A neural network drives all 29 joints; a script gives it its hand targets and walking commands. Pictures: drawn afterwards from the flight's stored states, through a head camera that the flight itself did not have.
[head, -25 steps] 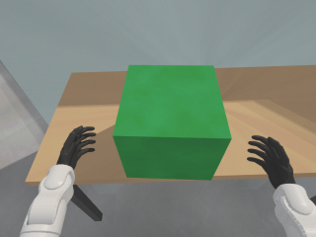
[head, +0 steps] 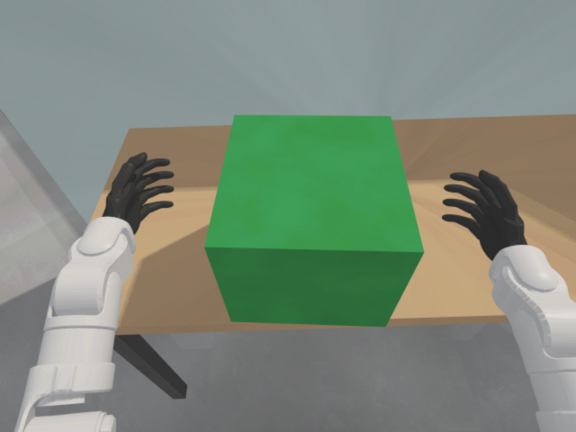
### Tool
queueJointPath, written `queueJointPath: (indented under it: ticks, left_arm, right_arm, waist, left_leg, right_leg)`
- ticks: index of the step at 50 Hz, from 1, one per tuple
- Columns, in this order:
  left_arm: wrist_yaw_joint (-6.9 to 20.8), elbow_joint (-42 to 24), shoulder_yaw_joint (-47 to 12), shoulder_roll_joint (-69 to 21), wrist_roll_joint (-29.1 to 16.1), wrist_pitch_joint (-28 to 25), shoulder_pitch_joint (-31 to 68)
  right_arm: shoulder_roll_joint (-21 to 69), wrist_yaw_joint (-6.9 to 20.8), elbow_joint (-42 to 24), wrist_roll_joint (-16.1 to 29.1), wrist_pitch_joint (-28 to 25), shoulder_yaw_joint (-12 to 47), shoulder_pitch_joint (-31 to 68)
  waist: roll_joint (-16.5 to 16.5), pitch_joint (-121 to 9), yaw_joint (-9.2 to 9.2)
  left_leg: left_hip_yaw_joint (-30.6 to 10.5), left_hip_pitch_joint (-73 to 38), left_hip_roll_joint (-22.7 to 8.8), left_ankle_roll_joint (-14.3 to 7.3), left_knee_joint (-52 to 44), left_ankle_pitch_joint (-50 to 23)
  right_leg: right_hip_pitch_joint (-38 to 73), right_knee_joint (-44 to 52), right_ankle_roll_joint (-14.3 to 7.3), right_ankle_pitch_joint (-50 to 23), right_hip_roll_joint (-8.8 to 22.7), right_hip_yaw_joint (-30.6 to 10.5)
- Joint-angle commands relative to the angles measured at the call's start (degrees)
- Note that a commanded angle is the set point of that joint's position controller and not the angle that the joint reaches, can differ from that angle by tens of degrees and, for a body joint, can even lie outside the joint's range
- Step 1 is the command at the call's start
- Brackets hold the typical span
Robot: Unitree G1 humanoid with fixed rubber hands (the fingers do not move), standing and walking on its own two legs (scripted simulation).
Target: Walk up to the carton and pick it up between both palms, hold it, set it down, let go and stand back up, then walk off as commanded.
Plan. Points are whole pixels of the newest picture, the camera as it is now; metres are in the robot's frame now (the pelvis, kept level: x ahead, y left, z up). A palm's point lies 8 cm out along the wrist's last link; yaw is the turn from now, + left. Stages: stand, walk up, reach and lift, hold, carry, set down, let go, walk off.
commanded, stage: reach and lift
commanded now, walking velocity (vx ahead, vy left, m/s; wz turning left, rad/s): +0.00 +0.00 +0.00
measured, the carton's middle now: (309, 220) +0.43 -0.01 +0.01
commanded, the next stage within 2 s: none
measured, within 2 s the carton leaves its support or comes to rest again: neither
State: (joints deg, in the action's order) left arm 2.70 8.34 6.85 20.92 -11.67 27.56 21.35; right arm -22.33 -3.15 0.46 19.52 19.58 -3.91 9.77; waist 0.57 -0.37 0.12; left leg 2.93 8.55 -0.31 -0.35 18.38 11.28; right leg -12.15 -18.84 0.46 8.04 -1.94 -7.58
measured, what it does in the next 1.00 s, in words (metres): stands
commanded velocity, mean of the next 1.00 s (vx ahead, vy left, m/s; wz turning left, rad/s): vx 0.00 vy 0.00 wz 0.00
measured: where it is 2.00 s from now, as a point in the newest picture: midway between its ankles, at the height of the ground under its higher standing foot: outside the picture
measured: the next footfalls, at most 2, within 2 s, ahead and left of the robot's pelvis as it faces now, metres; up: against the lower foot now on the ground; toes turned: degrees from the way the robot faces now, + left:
none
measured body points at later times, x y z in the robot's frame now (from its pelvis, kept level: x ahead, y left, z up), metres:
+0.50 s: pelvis +0.00 +0.00 +0.00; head +0.01 +0.00 +0.45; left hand +0.42 +0.23 +0.17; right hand +0.40 -0.24 +0.16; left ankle -0.02 +0.11 -0.75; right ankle +0.02 -0.13 -0.75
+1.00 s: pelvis +0.00 +0.00 +0.00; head +0.02 +0.01 +0.45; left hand +0.44 +0.23 +0.16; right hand +0.43 -0.21 +0.14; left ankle -0.02 +0.11 -0.75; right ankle +0.02 -0.13 -0.75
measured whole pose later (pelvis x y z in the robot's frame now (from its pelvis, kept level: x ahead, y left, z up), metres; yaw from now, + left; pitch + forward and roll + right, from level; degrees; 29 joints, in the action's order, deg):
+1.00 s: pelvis +0.00 +0.00 +0.00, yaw +0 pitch +1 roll +0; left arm 2.7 57.3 1.3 22.6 -11.7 11.7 54.4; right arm -20.7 -2.2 48.1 20.2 11.1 -0.6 46.4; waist 0.6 0.3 0.1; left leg 2.9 9.1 -0.4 -0.4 19.6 11.8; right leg -12.1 -18.8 0.6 8.0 -2.0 -7.6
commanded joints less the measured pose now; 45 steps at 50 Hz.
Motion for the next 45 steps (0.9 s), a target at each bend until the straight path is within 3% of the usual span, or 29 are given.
queueJointPath:
  ticks: [1,5,7,11,12,13,15,17,18,20,21,22,23,25,28,29,31,32,34,36,39,42,44,45]
  left_arm:
    - [0.9,-0.4,6.9,10.4,-2.1,-0.2,20.5]
    - [0.9,3.7,7.2,11.7,-1.9,-0.2,24.3]
    - [0.5,5.6,6.4,12.6,-2.7,-0.2,28.4]
    - [0.5,9.2,5.1,12.0,-2.6,0.1,31.4]
    - [0.5,9.6,4.2,11.6,-2.5,0.1,32.2]
    - [0.2,10.1,4.8,12.1,-2.2,0.0,34.1]
    - [0.3,13.1,3.7,12.3,-2.6,-0.3,35.7]
    - [-0.1,14.1,3.5,13.2,-2.6,-1.0,39.4]
    - [-0.4,13.6,2.8,13.1,-2.8,-0.9,40.1]
    - [0.1,20.5,2.0,13.1,-2.9,-1.5,41.9]
    - [0.0,17.9,1.8,12.7,-2.8,-1.8,42.4]
    - [-0.3,19.7,1.8,13.2,-2.8,-2.3,43.8]
    - [-0.5,19.5,0.4,12.5,-3.1,-2.5,46.2]
    - [-0.2,24.5,-0.1,12.2,-2.9,-3.1,45.8]
    - [0.0,24.6,-1.7,12.7,-3.4,-4.5,47.8]
    - [-0.1,28.3,-1.3,13.6,-3.4,-4.8,51.9]
    - [-0.3,30.7,-3.5,12.6,-4.4,-5.9,54.4]
    - [-0.4,33.7,-4.0,13.0,-4.7,-6.6,55.7]
    - [-0.5,33.5,-6.1,11.8,-5.3,-8.2,54.6]
    - [-0.4,39.3,-6.1,11.7,-5.0,-8.7,56.1]
    - [0.1,43.5,-7.4,11.0,-5.4,-11.3,54.5]
    - [0.5,43.4,-8.6,11.3,-5.9,-13.2,55.7]
    - [0.6,45.0,-8.5,10.2,-5.9,-15.4,54.4]
    - [0.5,44.4,-9.7,10.3,-6.1,-16.4,56.3]
  right_arm:
    - [-9.1,0.2,3.0,4.1,-0.4,-2.4,20.6]
    - [-9.9,-0.1,6.7,3.3,-0.7,-3.0,25.0]
    - [-10.4,0.2,7.2,3.6,-0.7,-2.7,30.5]
    - [-11.1,0.3,13.5,3.9,-0.3,-3.0,33.2]
    - [-11.8,0.5,15.8,3.7,-0.2,-2.9,33.5]
    - [-11.4,0.6,16.0,3.7,-0.5,-3.0,36.1]
    - [-11.8,0.8,18.2,3.9,-0.8,-3.5,37.5]
    - [-11.4,1.2,18.9,4.4,-1.2,-2.0,41.8]
    - [-12.2,1.2,19.7,4.5,-1.5,-2.6,42.8]
    - [-11.6,1.2,22.1,3.6,-1.5,-2.1,46.3]
    - [-11.8,1.1,23.5,3.7,-1.7,-2.1,46.1]
    - [-11.6,1.5,23.8,4.1,-1.9,-1.5,47.7]
    - [-12.1,1.6,25.9,3.4,-2.1,-2.7,49.5]
    - [-11.3,1.5,28.5,3.2,-2.3,-1.8,50.0]
    - [-10.8,1.2,30.6,2.6,-2.8,-1.6,52.0]
    - [-10.4,1.6,33.8,3.2,-2.4,-0.4,55.6]
    - [-10.6,1.9,36.4,2.5,-2.9,-0.6,57.9]
    - [-10.5,1.9,37.2,2.2,-3.1,-0.3,59.8]
    - [-10.1,1.8,37.8,1.9,-4.3,-0.9,59.0]
    - [-10.0,1.9,43.1,1.4,-4.7,-0.7,60.8]
    - [-7.8,1.8,44.0,1.5,-5.8,2.1,60.0]
    - [-7.3,1.5,43.4,1.3,-7.1,1.6,61.3]
    - [-6.4,1.4,45.3,0.2,-8.3,1.9,59.7]
    - [-6.5,1.4,45.8,0.4,-9.0,1.8,60.5]
  waist:
    - [-3.0,-15.8,0.08]
    - [-1.5,-17.0,-0.27]
    - [-1.1,-19.3,0.67]
    - [-2.2,-20.0,-0.70]
    - [-2.6,-20.2,-1.74]
    - [-1.8,-20.3,-0.80]
    - [-1.6,-21.1,-1.40]
    - [-1.7,-22.1,-0.37]
    - [-1.9,-24.3,-1.04]
    - [-0.2,-22.4,-0.53]
    - [-1.1,-23.5,-1.54]
    - [-1.3,-24.3,-0.74]
    - [-2.1,-25.2,-1.99]
    - [-0.9,-23.8,-1.70]
    - [-1.1,-25.3,-2.99]
    - [-1.1,-23.4,-1.88]
    - [-1.4,-23.9,-3.03]
    - [-0.2,-24.4,-2.69]
    - [-0.8,-26.6,-3.94]
    - [-1.1,-24.4,-3.40]
    - [0.9,-23.6,-2.18]
    - [0.1,-24.2,-3.16]
    - [0.4,-23.1,-2.52]
    - [-1.3,-24.4,-3.00]
  left_leg:
    - [-1.5,-3.3,0.2,1.3,-1.7,-11.0]
    - [-1.6,-3.2,0.5,1.3,-0.7,-12.4]
    - [-1.5,-1.8,0.4,1.1,-0.7,-11.9]
    - [-1.7,-2.4,0.3,1.7,-0.6,-12.6]
    - [-2.0,-3.5,0.0,2.1,-0.3,-13.2]
    - [-1.8,-3.2,0.0,1.9,-0.4,-12.8]
    - [-1.9,-3.1,0.2,1.7,-0.1,-13.4]
    - [-1.9,-2.3,0.2,1.4,0.2,-13.8]
    - [-2.0,-3.1,0.3,1.7,0.7,-14.2]
    - [-1.9,-0.9,0.4,1.1,0.3,-11.7]
    - [-2.0,-2.4,0.4,1.6,0.5,-13.9]
    - [-1.7,-2.2,0.3,1.5,0.7,-13.8]
    - [-2.3,-2.6,0.1,1.8,0.9,-12.7]
    - [-2.2,-2.0,-0.1,1.3,0.8,-13.4]
    - [-2.1,-2.5,0.4,1.5,1.6,-14.5]
    - [-2.2,-0.5,0.4,1.4,1.1,-12.5]
    - [-2.3,-1.0,0.0,1.5,0.8,-9.3]
    - [-2.7,0.0,-0.1,1.0,0.9,-8.7]
    - [-2.9,-2.1,-0.2,1.5,2.0,-13.3]
    - [-2.8,-1.8,-0.1,1.8,2.0,-12.5]
    - [-2.6,-0.6,0.2,1.0,2.4,-11.9]
    - [-2.5,-0.9,0.1,1.1,2.3,-12.5]
    - [-2.5,-0.8,0.2,1.1,2.6,-12.8]
    - [-2.5,-1.3,0.2,1.4,2.9,-12.7]
  right_leg:
    - [12.2,1.4,-1.8,-12.7,0.3,3.9]
    - [12.9,1.0,-1.2,-15.4,0.4,4.5]
    - [13.2,0.7,-1.4,-14.9,0.4,4.3]
    - [13.2,0.9,-1.7,-15.2,0.1,5.1]
    - [12.9,1.1,-1.8,-15.5,-0.1,5.8]
    - [12.2,1.0,-1.8,-15.2,-0.3,5.7]
    - [12.2,0.9,-1.7,-15.9,-0.3,5.9]
    - [12.3,0.4,-1.4,-16.3,0.0,6.0]
    - [12.1,0.4,-1.6,-16.6,-0.2,6.2]
    - [11.4,0.4,-1.4,-15.6,0.1,6.0]
    - [11.7,0.3,-1.3,-17.8,0.0,6.5]
    - [11.7,0.3,-1.3,-17.1,0.0,6.6]
    - [10.4,0.4,-1.5,-15.6,-0.1,6.7]
    - [10.4,0.3,-1.6,-17.1,0.0,6.9]
    - [11.4,0.3,-1.3,-19.0,-0.2,7.0]
    - [10.2,0.6,-1.3,-15.6,0.1,6.9]
    - [8.4,1.2,-1.5,-11.9,0.0,7.5]
    - [6.7,1.2,-1.7,-11.3,-0.2,7.8]
    - [7.6,0.5,-2.0,-15.7,-0.5,8.2]
    - [5.3,1.2,-1.9,-12.7,-0.6,8.5]
    - [6.3,1.4,-1.7,-13.4,-0.3,8.0]
    - [7.4,1.4,-1.4,-13.7,-0.3,8.3]
    - [6.4,1.3,-1.4,-13.2,-0.5,8.2]
    - [5.5,1.3,-1.4,-12.7,-0.4,8.7]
